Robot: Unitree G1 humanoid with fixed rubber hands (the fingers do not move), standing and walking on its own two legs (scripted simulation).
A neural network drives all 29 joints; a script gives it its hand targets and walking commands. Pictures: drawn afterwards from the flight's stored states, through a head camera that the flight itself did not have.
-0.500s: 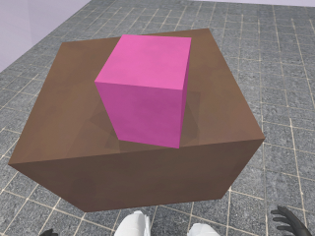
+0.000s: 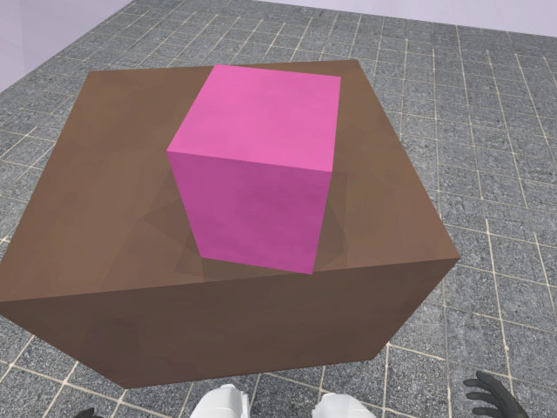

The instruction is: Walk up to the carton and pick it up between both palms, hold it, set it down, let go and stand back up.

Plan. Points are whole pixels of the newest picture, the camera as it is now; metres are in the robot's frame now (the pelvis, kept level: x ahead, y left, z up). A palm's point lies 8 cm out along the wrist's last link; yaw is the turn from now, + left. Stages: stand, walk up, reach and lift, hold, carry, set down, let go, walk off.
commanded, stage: walk up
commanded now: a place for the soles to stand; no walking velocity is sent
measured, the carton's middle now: (265, 173) +0.46 +0.03 +0.07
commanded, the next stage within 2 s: reach and lift in 1.82 s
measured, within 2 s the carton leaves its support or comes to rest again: neither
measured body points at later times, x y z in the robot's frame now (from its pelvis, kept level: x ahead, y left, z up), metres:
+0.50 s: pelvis +0.02 -0.01 +0.00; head +0.05 -0.01 +0.45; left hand +0.11 +0.31 -0.09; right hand +0.15 -0.32 -0.08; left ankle +0.08 +0.10 -0.69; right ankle +0.04 -0.14 -0.69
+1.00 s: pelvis +0.01 +0.00 +0.00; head +0.03 +0.01 +0.45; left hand +0.10 +0.33 -0.10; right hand +0.15 -0.31 -0.08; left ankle +0.08 +0.10 -0.69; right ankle +0.03 -0.14 -0.69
